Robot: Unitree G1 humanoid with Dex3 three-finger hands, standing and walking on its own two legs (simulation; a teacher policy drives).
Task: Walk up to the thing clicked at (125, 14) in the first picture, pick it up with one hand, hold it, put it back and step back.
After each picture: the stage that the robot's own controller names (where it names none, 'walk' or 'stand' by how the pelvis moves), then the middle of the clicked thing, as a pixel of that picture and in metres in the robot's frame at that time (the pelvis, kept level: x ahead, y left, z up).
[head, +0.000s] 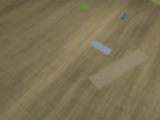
stand; (125, 16) +1.90 -0.62 -0.72
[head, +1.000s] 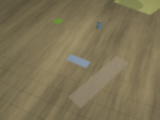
walk; (99, 24) +1.85 -0.09 -0.69
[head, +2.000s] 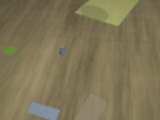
walk; (62, 50) +1.24 +0.30 -0.71
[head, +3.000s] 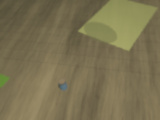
walk; (62, 84) +0.80 +0.27 -0.72
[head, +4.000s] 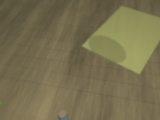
walk; (63, 116) +0.49 +0.22 -0.72
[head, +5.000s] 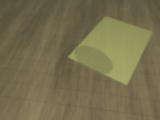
stand; out of the picture +0.39 +0.22 -0.72
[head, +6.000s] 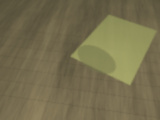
walk; out of the picture +0.38 +0.21 -0.72
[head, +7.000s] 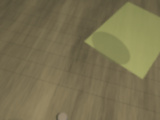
walk; (62, 119) +0.39 +0.12 -0.71
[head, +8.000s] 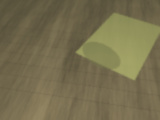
stand; out of the picture +0.45 +0.21 -0.70
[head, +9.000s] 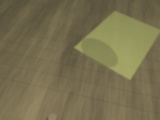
stand; out of the picture +0.46 +0.20 -0.71
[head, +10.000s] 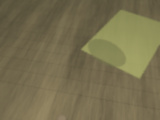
stand; out of the picture +0.46 +0.21 -0.71
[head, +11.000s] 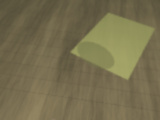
stand; out of the picture +0.45 +0.22 -0.72
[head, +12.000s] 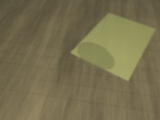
stand; out of the picture +0.43 +0.23 -0.73
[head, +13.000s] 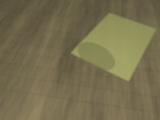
stand; out of the picture +0.43 +0.23 -0.73
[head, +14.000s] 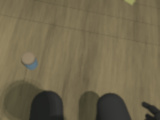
go down; (30, 61) +0.48 +0.26 -0.41
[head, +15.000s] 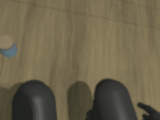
go down; (7, 46) +0.49 +0.29 -0.30
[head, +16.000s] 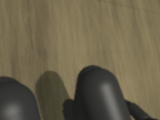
close in; out of the picture +0.46 +0.34 -0.24
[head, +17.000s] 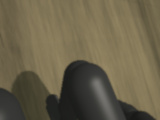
close; out of the picture +0.45 +0.36 -0.23
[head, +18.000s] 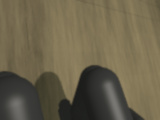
lift; out of the picture +0.42 +0.31 -0.24
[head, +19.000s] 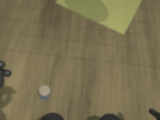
close; (44, 92) +0.45 +0.21 -0.52
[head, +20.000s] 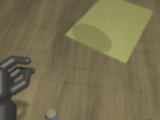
stand; (51, 115) +0.44 +0.20 -0.62
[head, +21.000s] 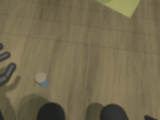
hold; (42, 79) +0.45 +0.22 -0.48
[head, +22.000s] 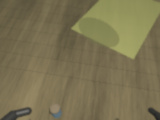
stand; (55, 111) +0.43 +0.20 -0.60
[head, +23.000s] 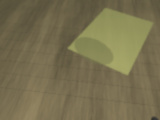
stand; out of the picture +0.41 +0.19 -0.66
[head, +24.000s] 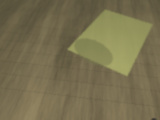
stand; out of the picture +0.42 +0.19 -0.66
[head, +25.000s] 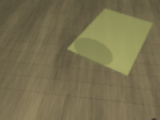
stand; out of the picture +0.41 +0.19 -0.66
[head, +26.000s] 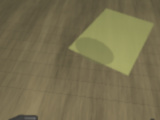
hold; out of the picture +0.42 +0.19 -0.66
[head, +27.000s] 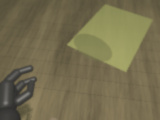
hold; out of the picture +0.42 +0.21 -0.68
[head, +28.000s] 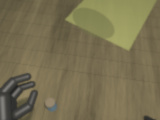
close; (51, 104) +0.43 +0.21 -0.59
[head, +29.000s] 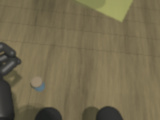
crouch; (38, 84) +0.45 +0.23 -0.50
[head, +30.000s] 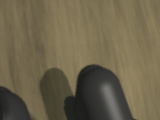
lower; out of the picture +0.45 +0.30 -0.24
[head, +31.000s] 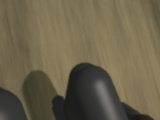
lower; out of the picture +0.44 +0.34 -0.23
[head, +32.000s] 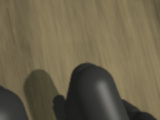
lower; out of the picture +0.44 +0.34 -0.23
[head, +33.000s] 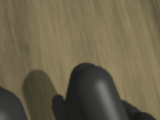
lower; out of the picture +0.44 +0.34 -0.23
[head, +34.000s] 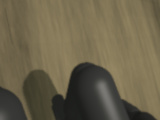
lower; out of the picture +0.44 +0.35 -0.23
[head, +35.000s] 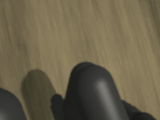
open; out of the picture +0.46 +0.35 -0.23
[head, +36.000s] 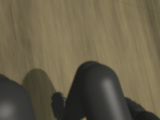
rise; out of the picture +0.50 +0.38 -0.26
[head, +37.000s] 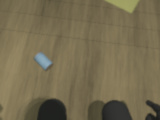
walk; (43, 61) +0.57 +0.25 -0.50
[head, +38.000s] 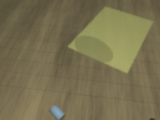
stand; (57, 112) +0.53 +0.19 -0.69
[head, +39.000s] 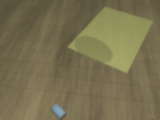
stand; (58, 111) +0.55 +0.19 -0.69
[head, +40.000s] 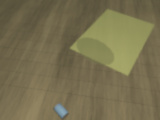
stand; (61, 110) +0.55 +0.17 -0.72
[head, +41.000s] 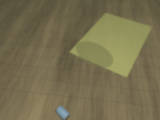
stand; (62, 112) +0.57 +0.18 -0.75
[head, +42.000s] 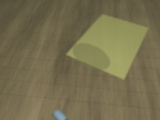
stand; (60, 116) +0.54 +0.20 -0.75
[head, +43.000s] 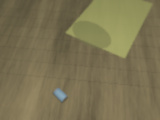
walk; (60, 94) +0.58 +0.20 -0.73
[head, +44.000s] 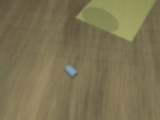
walk; (70, 71) +0.78 +0.13 -0.73
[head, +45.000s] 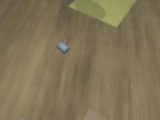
walk; (63, 47) +1.10 +0.16 -0.73
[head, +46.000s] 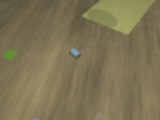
stand; (75, 53) +1.17 +0.12 -0.73
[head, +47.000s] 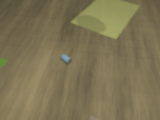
stand; (66, 58) +1.17 +0.16 -0.75
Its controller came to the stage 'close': yes
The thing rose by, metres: 0.01
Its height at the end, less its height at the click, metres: -0.02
